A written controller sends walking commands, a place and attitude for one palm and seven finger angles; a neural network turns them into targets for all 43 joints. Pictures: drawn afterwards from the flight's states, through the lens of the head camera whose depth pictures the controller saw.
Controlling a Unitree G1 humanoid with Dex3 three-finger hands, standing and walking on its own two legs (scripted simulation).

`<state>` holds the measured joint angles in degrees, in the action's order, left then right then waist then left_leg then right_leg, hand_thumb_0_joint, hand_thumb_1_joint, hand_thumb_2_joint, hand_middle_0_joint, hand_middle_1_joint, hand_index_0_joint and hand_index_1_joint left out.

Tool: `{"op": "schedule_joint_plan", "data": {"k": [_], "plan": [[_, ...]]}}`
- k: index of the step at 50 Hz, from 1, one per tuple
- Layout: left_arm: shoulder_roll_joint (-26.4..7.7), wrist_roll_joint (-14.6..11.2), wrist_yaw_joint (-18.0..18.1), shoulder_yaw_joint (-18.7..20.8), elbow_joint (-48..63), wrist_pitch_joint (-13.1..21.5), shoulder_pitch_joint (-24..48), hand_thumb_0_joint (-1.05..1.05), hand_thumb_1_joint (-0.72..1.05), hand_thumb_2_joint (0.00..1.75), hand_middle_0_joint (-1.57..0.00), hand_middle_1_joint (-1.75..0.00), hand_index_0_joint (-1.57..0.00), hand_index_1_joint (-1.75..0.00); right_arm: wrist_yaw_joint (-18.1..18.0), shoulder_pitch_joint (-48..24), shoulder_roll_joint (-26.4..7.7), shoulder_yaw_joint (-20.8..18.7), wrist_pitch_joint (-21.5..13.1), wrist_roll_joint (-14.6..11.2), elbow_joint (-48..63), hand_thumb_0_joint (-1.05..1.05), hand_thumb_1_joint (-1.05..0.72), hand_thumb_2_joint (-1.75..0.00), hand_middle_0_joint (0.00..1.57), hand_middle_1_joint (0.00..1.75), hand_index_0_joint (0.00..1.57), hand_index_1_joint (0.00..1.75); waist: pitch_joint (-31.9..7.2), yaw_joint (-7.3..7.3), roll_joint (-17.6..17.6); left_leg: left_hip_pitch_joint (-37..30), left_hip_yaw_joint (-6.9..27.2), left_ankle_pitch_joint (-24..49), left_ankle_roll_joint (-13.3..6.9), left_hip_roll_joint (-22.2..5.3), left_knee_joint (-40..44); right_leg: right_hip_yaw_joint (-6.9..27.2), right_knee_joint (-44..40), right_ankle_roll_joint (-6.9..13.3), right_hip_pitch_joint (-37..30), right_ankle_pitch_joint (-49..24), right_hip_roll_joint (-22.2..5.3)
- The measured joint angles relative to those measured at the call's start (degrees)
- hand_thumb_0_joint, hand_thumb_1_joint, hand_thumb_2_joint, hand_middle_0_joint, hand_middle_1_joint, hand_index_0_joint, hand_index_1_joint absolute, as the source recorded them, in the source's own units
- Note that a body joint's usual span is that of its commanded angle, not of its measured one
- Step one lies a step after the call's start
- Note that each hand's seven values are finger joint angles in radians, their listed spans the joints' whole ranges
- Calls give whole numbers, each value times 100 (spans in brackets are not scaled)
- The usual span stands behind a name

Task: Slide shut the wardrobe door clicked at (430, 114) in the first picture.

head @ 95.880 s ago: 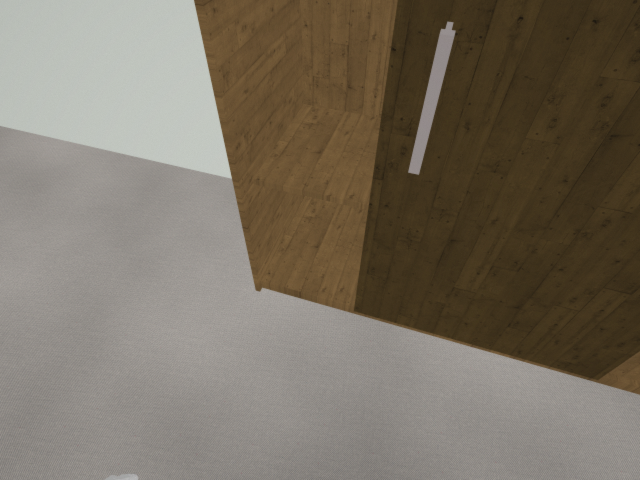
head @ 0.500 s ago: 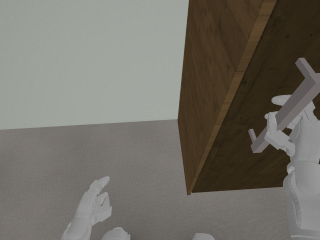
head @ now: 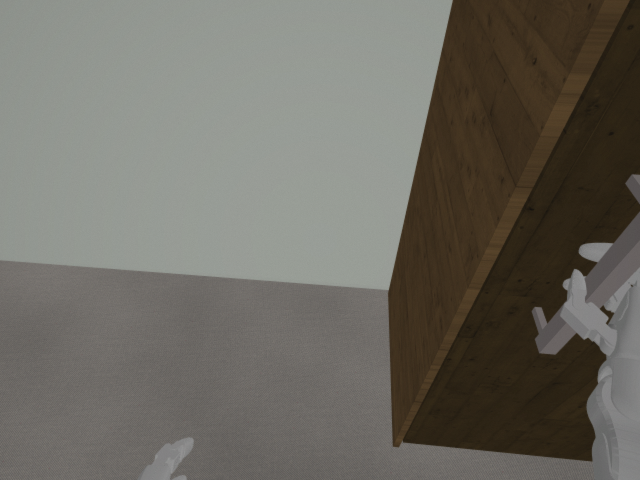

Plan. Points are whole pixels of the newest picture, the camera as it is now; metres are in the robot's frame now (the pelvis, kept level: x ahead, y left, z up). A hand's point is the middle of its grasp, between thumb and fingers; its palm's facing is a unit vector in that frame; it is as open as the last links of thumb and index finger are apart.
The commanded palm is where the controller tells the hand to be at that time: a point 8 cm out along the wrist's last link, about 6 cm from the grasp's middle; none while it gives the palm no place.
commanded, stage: stop walking and hold the door there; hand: right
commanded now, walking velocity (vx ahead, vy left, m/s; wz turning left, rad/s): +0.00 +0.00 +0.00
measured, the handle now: (586, 277) +0.35 -0.30 +0.10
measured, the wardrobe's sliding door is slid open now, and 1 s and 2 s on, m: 0.00 0.00 0.00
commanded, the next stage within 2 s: loosen the grip on the handle in 1.64 s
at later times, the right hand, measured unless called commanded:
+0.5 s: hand (575, 306) +0.31 -0.27 +0.10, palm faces +0.41 +0.88 -0.25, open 5.7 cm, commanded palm +0.26 -0.30 +0.09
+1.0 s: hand (578, 311) +0.30 -0.27 +0.10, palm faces +0.20 +0.97 -0.12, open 5.6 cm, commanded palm +0.27 -0.30 +0.09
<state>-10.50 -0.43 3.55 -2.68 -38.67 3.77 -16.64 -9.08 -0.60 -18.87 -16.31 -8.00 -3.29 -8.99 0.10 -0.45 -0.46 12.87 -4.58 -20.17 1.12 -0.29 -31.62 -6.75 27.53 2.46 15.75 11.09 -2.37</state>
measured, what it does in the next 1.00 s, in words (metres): steps to the right: left foot, then right foot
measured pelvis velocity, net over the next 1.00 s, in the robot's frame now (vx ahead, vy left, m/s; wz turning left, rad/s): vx -0.06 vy -0.09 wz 0.01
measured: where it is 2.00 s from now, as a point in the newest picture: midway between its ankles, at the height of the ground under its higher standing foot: outside the picture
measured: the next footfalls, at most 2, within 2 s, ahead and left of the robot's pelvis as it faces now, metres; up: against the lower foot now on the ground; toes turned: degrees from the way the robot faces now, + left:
left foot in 0.02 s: +0.03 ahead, +0.12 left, +0.00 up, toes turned +4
right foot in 0.72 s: +0.04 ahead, -0.17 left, +0.00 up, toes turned -6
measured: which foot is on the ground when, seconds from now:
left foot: up 0.00-0.00, down 0.02-0.74, up 0.76-1.00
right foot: down 0.00-0.52, up 0.54-0.70, down 0.72-1.00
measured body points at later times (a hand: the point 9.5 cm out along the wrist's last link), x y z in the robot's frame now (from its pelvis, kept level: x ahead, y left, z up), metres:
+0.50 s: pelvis -0.02 +0.00 +0.00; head -0.02 +0.01 +0.45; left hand +0.12 +0.27 -0.10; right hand +0.28 -0.31 +0.12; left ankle -0.01 +0.12 -0.74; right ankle +0.04 -0.09 -0.74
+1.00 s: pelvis -0.06 -0.09 +0.00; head -0.02 -0.10 +0.45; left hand +0.10 +0.09 -0.11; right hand +0.28 -0.32 +0.11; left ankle -0.08 +0.03 -0.71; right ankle +0.00 -0.16 -0.74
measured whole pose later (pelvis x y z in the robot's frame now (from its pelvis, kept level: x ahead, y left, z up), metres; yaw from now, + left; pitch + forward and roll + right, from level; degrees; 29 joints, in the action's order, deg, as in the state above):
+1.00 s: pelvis -0.06 -0.09 +0.00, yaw +1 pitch +0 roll +2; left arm -7.2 0.0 2.9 -5.2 -37.9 2.1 -10.2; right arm -7.4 -12.8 -13.1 -5.0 -7.1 -3.4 -11.5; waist 5.1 1.4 -0.8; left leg 16.4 -3.4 -24.4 1.2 0.6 -40.7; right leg -6.6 24.3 4.3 16.2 8.1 -0.8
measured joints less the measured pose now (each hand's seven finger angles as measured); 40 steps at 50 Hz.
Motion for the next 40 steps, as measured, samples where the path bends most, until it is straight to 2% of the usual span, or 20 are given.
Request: {"op": "schedule_joint_plan", "data": {"k": [2,5,16,26,29,32,35,36,37,38,40], "plan": [[38,32,-4,-80,-51,-1,55,2,90,90,-20,-30,-20,-30,35,-31,-127,-104,-62,16,-121,-9,-68,-78,46,140,31,137,-14,29,71,-169,132,493,-107,-36,516,-132,87,-22,105,23,52],[-38,6,28,-54,-176,-35,187,2,90,90,-20,-30,-20,-30,80,-107,-157,-195,-153,2,-452,-11,-67,-76,46,140,33,138,9,-21,-134,-82,148,602,-166,40,476,-141,80,-60,149,-16,-27],[-510,-93,199,230,-229,-126,232,2,90,90,-20,-30,-20,-30,164,-396,-156,-53,-385,35,-1188,-12,-66,-80,45,140,37,140,-273,21,-168,-33,197,586,-120,35,451,-189,62,-2,164,-46,-23],[-584,-123,174,328,-28,-147,256,2,91,90,-20,-30,-20,-30,160,-559,-76,52,-516,62,-1236,-13,-66,-81,46,140,36,140,-138,98,-225,12,171,597,-92,3,412,-156,170,-28,260,-28,2],[-622,-143,130,368,-24,-249,303,2,91,90,-20,-30,-20,-30,190,-648,-1,175,-529,80,-1172,-14,-66,-81,46,140,36,140,-48,134,-257,78,160,522,-42,-93,243,146,744,-205,438,435,146],[-621,-135,109,373,-67,-317,384,2,91,90,-20,-30,-20,-30,258,-762,82,333,-523,143,-1052,-16,-66,-81,46,140,36,140,54,133,-152,163,183,458,69,-316,72,396,1328,-280,552,1001,260],[-593,-97,105,353,-49,-379,487,2,91,90,-20,-30,-20,-30,312,-865,176,526,-483,179,-817,-17,-66,-81,46,140,37,140,166,62,-7,284,197,372,253,-602,-163,385,845,-318,319,748,194],[-583,-86,105,358,-30,-395,528,2,91,90,-20,-30,-20,-30,318,-906,218,604,-464,175,-710,-17,-66,-81,46,140,37,140,207,33,28,347,204,322,327,-699,-290,301,566,-309,214,330,164],[-544,-78,113,369,-24,-420,605,2,91,90,-20,-30,-20,-30,316,-962,255,677,-444,160,-617,-17,-66,-81,46,140,37,140,289,40,102,405,260,288,376,-814,-403,207,537,-229,210,154,250],[-493,-79,114,369,5,-447,676,2,91,90,-20,-30,-20,-30,306,-998,292,737,-430,133,-538,-16,-67,-81,46,140,37,140,354,80,141,486,339,254,323,-849,-528,120,590,-121,233,177,301],[-340,-81,98,324,106,-438,762,2,91,90,-20,-30,-20,-30,258,-1008,386,814,-360,76,-384,-15,-68,-81,46,140,36,140,420,111,95,748,432,-398,197,-675,-1253,26,600,53,275,284,288]]}}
